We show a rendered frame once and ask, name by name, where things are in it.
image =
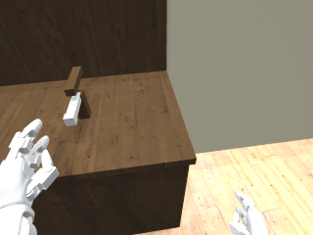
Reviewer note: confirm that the tap lever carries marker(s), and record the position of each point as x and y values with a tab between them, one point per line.
70	117

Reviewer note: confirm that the robot left forearm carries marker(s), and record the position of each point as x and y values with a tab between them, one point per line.
17	220

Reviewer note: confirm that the left robot hand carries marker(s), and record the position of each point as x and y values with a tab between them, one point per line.
18	169

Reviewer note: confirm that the right robot hand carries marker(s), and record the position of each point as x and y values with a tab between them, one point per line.
253	221

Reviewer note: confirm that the counter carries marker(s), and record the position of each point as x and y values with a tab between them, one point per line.
123	168

